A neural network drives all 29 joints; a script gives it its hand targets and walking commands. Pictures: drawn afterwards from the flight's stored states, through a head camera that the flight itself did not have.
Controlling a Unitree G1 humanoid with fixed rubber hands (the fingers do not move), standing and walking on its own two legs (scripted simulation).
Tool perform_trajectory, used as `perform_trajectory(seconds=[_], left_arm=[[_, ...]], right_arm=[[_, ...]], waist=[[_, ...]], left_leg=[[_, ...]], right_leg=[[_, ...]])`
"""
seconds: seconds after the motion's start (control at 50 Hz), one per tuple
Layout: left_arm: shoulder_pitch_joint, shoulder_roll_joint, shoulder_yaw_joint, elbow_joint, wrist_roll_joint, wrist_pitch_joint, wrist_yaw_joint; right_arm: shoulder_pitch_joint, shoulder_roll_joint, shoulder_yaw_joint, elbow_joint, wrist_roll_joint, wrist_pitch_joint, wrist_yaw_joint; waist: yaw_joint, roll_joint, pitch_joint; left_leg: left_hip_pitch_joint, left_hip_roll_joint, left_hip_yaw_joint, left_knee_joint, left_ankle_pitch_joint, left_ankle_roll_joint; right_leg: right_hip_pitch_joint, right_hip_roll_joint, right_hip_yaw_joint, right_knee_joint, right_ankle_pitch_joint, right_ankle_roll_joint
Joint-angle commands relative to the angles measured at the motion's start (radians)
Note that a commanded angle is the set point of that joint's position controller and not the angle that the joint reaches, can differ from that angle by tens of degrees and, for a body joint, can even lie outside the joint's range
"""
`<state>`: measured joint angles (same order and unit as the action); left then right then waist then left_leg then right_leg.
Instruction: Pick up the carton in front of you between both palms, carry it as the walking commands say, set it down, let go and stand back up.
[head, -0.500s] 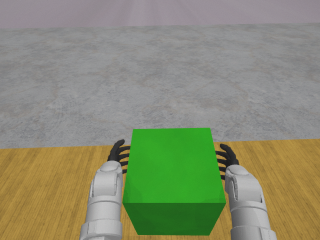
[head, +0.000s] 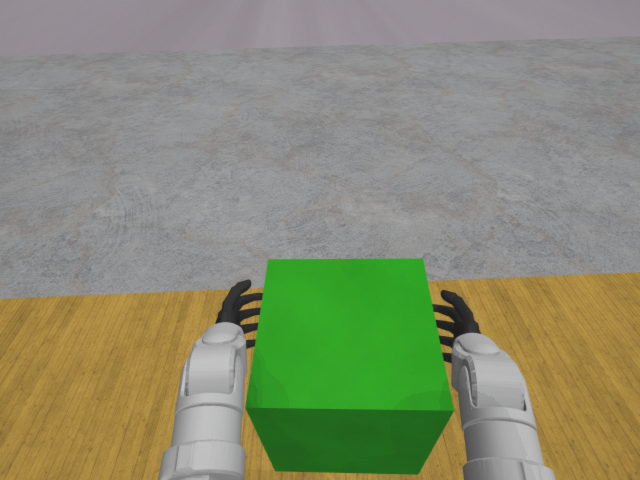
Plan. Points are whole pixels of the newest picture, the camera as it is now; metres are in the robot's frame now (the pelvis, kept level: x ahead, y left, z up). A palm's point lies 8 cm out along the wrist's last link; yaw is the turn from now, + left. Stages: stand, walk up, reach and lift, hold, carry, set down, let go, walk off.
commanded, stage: hold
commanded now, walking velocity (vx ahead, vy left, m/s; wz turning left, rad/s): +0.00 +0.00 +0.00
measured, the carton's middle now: (345, 370) +0.30 +0.00 -0.02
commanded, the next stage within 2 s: carry in 0.24 s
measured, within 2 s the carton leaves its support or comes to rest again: neither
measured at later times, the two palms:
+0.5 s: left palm (225, 313) +0.32 +0.16 +0.07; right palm (454, 319) +0.32 -0.14 +0.07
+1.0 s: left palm (244, 204) +0.57 +0.18 +0.07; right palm (414, 209) +0.56 -0.12 +0.07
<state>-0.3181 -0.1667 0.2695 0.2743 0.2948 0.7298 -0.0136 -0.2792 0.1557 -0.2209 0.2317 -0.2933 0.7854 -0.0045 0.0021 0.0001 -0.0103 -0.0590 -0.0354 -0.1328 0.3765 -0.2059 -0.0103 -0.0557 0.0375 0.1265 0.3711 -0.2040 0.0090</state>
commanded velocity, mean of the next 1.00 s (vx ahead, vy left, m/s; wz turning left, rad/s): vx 0.40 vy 0.00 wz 0.00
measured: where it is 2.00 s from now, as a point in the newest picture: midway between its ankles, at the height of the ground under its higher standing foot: (341, 330)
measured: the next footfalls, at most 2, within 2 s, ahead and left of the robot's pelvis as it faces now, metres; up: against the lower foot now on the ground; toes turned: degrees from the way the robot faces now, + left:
left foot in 0.92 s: +0.33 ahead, +0.12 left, +0.00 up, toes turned +9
right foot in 1.32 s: +0.70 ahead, -0.10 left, +0.00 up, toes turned -10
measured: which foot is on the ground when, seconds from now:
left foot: down 0.00-0.68, up 0.70-0.90, down 0.92-1.00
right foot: down 0.00-0.94, up 0.96-1.00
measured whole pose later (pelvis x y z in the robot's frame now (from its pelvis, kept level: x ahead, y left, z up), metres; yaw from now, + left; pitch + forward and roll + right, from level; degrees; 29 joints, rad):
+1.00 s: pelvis +0.29 +0.03 -0.02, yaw -3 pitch +6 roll +2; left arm -0.17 -0.14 0.16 -0.39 0.08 1.20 0.10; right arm -0.19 0.14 -0.07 -0.35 -0.11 1.22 -0.10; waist 0.01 -0.04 -0.10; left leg -0.37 0.02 0.24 0.53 -0.26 0.07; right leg -0.27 -0.08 -0.06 0.93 -0.49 0.02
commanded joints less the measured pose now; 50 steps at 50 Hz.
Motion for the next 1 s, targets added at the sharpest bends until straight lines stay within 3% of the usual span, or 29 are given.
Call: perform_trajectory(seconds=[0.0, 0.02, 0.12, 0.14, 0.2, 0.22, 0.24, 0.26, 0.28, 0.34, 0.38, 0.44, 0.48, 0.5, 0.54, 0.58, 0.6, 0.62, 0.64, 0.66, 0.7, 0.74, 0.84, 0.86, 0.88, 0.9, 0.92, 0.94, 0.98], left_arm=[[-0.416, -0.945, -0.587, -0.029, -0.300, -0.015, -0.255], [-0.473, -0.914, -0.626, -0.031, -0.312, -0.009, -0.254], [-0.431, -0.870, -0.544, 0.004, -0.241, 0.016, -0.242], [-0.356, -0.915, -0.540, -0.010, -0.256, 0.014, -0.236], [-0.417, -0.891, -0.530, 0.017, -0.262, 0.011, -0.243], [-0.397, -0.904, -0.553, -0.068, -0.268, -0.003, -0.236], [-0.423, -0.910, -0.586, -0.056, -0.296, 0.011, -0.234], [-0.474, -0.962, -0.659, -0.105, -0.329, 0.011, -0.231], [-0.475, -0.956, -0.686, -0.168, -0.361, 0.024, -0.221], [-0.437, -0.894, -0.726, -0.250, -0.390, 0.070, -0.192], [-0.343, -0.892, -0.768, -0.276, -0.415, 0.127, -0.177], [-0.363, -0.847, -0.810, -0.374, -0.458, 0.220, -0.158], [-0.414, -0.824, -0.857, -0.431, -0.526, 0.301, -0.149], [-0.365, -0.817, -0.865, -0.467, -0.537, 0.326, -0.148], [-0.346, -0.792, -0.842, -0.482, -0.582, 0.372, -0.151], [-0.326, -0.834, -0.868, -0.531, -0.615, 0.397, -0.165], [-0.332, -0.845, -0.891, -0.564, -0.631, 0.407, -0.159], [-0.222, -0.837, -0.847, -0.508, -0.595, 0.417, -0.165], [-0.237, -0.827, -0.838, -0.556, -0.587, 0.427, -0.158], [-0.234, -0.836, -0.822, -0.578, -0.565, 0.436, -0.144], [-0.296, -0.873, -0.874, -0.693, -0.573, 0.447, -0.135], [-0.247, -0.874, -0.871, -0.664, -0.594, 0.463, -0.138], [-0.268, -0.845, -0.893, -0.691, -0.654, 0.483, -0.158], [-0.253, -0.803, -0.892, -0.693, -0.638, 0.493, -0.160], [-0.247, -0.782, -0.865, -0.695, -0.616, 0.503, -0.158], [-0.310, -0.787, -0.904, -0.732, -0.636, 0.511, -0.162], [-0.370, -0.807, -0.903, -0.751, -0.663, 0.506, -0.166], [-0.366, -0.820, -0.907, -0.749, -0.660, 0.509, -0.172], [-0.260, -0.839, -0.857, -0.649, -0.624, 0.502, -0.177]], right_arm=[[-0.549, 0.936, 0.602, -0.106, 0.299, -0.066, 0.229], [-0.510, 0.968, 0.583, -0.113, 0.297, -0.067, 0.224], [-0.536, 0.905, 0.523, -0.082, 0.279, -0.051, 0.226], [-0.487, 0.896, 0.565, -0.097, 0.284, -0.044, 0.235], [-0.536, 0.898, 0.526, -0.084, 0.252, -0.050, 0.231], [-0.578, 0.921, 0.564, -0.152, 0.293, -0.052, 0.230], [-0.528, 0.930, 0.548, -0.096, 0.297, -0.044, 0.229], [-0.600, 0.937, 0.616, -0.233, 0.334, -0.053, 0.221], [-0.574, 0.947, 0.671, -0.238, 0.362, -0.035, 0.217], [-0.502, 0.911, 0.686, -0.246, 0.385, 0.024, 0.203], [-0.474, 0.870, 0.750, -0.334, 0.425, 0.060, 0.186], [-0.508, 0.833, 0.808, -0.417, 0.475, 0.153, 0.172], [-0.529, 0.785, 0.810, -0.480, 0.495, 0.218, 0.144], [-0.467, 0.765, 0.796, -0.510, 0.493, 0.250, 0.139], [-0.381, 0.768, 0.789, -0.498, 0.515, 0.309, 0.132], [-0.421, 0.797, 0.823, -0.599, 0.539, 0.335, 0.127], [-0.395, 0.819, 0.831, -0.621, 0.545, 0.346, 0.134], [-0.456, 0.815, 0.851, -0.681, 0.571, 0.366, 0.133], [-0.413, 0.811, 0.847, -0.646, 0.564, 0.383, 0.141], [-0.429, 0.847, 0.856, -0.679, 0.605, 0.389, 0.158], [-0.385, 0.880, 0.855, -0.664, 0.616, 0.389, 0.173], [-0.355, 0.857, 0.848, -0.669, 0.608, 0.400, 0.169], [-0.376, 0.859, 0.845, -0.719, 0.587, 0.406, 0.137], [-0.339, 0.837, 0.815, -0.703, 0.571, 0.410, 0.136], [-0.313, 0.811, 0.813, -0.672, 0.554, 0.421, 0.131], [-0.300, 0.831, 0.784, -0.658, 0.541, 0.416, 0.129], [-0.319, 0.847, 0.783, -0.645, 0.551, 0.422, 0.126], [-0.355, 0.883, 0.822, -0.726, 0.557, 0.411, 0.126], [-0.386, 0.916, 0.849, -0.720, 0.579, 0.420, 0.128]], waist=[[0.027, -0.036, -0.262], [-0.037, -0.021, -0.242], [-0.016, 0.022, -0.165], [0.030, 0.005, -0.200], [0.005, -0.047, -0.200], [-0.002, -0.020, -0.195], [0.005, 0.018, -0.172], [0.000, 0.034, -0.170], [0.002, -0.026, -0.209], [0.011, -0.087, -0.225], [0.009, -0.039, -0.316], [-0.002, -0.046, -0.301], [-0.027, 0.246, -0.205], [-0.017, 0.262, -0.202], [-0.028, 0.138, -0.164], [-0.006, 0.049, -0.294], [0.016, -0.027, -0.383], [0.026, -0.235, -0.359], [0.031, -0.259, -0.305], [0.033, -0.192, -0.256], [0.025, -0.066, -0.270], [0.021, -0.162, -0.268], [0.003, -0.133, -0.333], [-0.013, -0.099, -0.400], [-0.037, 0.082, -0.436], [-0.029, 0.360, -0.431], [-0.037, 0.271, -0.441], [-0.039, 0.129, -0.408], [-0.027, -0.034, -0.377]], left_leg=[[0.021, -0.084, 0.064, -0.062, 0.234, -0.006], [0.013, -0.071, 0.070, -0.052, 0.233, -0.014], [0.011, -0.071, 0.061, -0.066, 0.179, -0.018], [0.015, -0.074, 0.063, -0.077, 0.212, -0.021], [0.019, -0.068, 0.066, -0.078, 0.187, -0.010], [-0.070, 0.114, 0.049, 0.021, -0.057, 0.010], [-0.123, 0.092, 0.007, -0.013, -0.271, 0.027], [-0.172, 0.070, 0.014, -0.011, -0.452, 0.031], [-0.230, 0.082, 0.003, -0.005, -0.535, 0.022], [-0.252, 0.080, 0.066, 0.083, -0.305, 0.009], [-0.152, 0.071, 0.119, 0.130, -0.153, 0.014], [-0.153, 0.110, 0.078, 0.030, -0.328, 0.030], [0.022, 0.311, -0.261, -0.121, -0.331, 0.144], [0.081, 0.361, -0.276, -0.112, -0.242, 0.187], [0.100, 0.339, -0.189, -0.023, 0.231, 0.187], [-0.098, 0.232, 0.038, 0.126, 0.329, 0.112], [-0.246, 0.167, 0.195, 0.322, 0.272, 0.049], [-0.531, 0.067, 0.288, 0.462, -0.045, -0.007], [-0.718, 0.066, 0.261, 0.505, -0.340, -0.006], [-0.758, 0.081, 0.225, 0.587, -0.384, 0.002], [-0.697, 0.112, 0.205, 0.445, -0.370, 0.022], [-0.636, 0.097, 0.265, 0.374, -0.231, 0.008], [-0.119, -0.001, 0.398, 0.034, 0.099, 0.036], [0.102, 0.054, 0.352, -0.005, 0.079, 0.056], [0.320, 0.218, 0.087, -0.056, -0.049, 0.131], [0.442, 0.414, -0.269, -0.117, 0.165, 0.205], [0.473, 0.450, -0.316, -0.086, 0.294, 0.281], [0.400, 0.470, -0.271, -0.067, 0.418, 0.280], [0.290, 0.438, -0.141, -0.099, 0.330, 0.207]], right_leg=[[0.113, 0.075, -0.069, -0.059, 0.230, 0.029], [0.102, 0.079, -0.044, -0.048, 0.265, 0.022], [0.061, 0.067, -0.056, -0.058, 0.181, 0.018], [0.084, 0.063, -0.061, -0.074, 0.186, 0.018], [0.056, 0.082, -0.085, -0.066, 0.168, 0.023], [-0.085, -0.118, -0.034, 0.007, -0.050, 0.003], [-0.153, -0.107, 0.026, -0.036, -0.293, -0.022], [-0.182, -0.084, 0.003, -0.003, -0.454, -0.033], [-0.163, -0.108, 0.048, -0.033, -0.556, -0.039], [-0.163, -0.174, 0.075, -0.044, -0.446, -0.058], [-0.142, -0.160, 0.022, 0.001, -0.285, -0.057], [-0.222, -0.146, -0.012, 0.055, -0.388, -0.068], [-0.554, -0.045, -0.201, 0.370, -0.304, 0.001], [-0.622, -0.037, -0.226, 0.364, -0.320, -0.005], [-0.602, -0.024, -0.287, 0.220, -0.221, -0.005], [-0.164, -0.035, -0.266, 0.029, -0.072, -0.016], [0.076, -0.129, -0.136, -0.048, -0.070, -0.047], [0.249, -0.328, 0.154, -0.088, -0.010, -0.125], [0.318, -0.470, 0.308, -0.111, 0.142, -0.208], [0.287, -0.505, 0.345, -0.111, 0.271, -0.266], [0.269, -0.432, 0.171, -0.096, 0.280, -0.232], [0.212, -0.358, 0.023, -0.136, 0.263, -0.139], [-0.018, -0.249, -0.222, 0.055, 0.377, -0.062], [-0.106, -0.209, -0.314, 0.246, 0.365, -0.024], [-0.367, -0.149, -0.331, 0.512, 0.222, 0.017], [-0.610, -0.020, -0.296, 0.712, -0.257, 0.047], [-0.710, -0.049, -0.179, 0.823, -0.333, 0.010], [-0.743, -0.088, -0.157, 0.856, -0.312, -0.017], [-0.725, -0.175, -0.114, 0.808, -0.183, -0.030]])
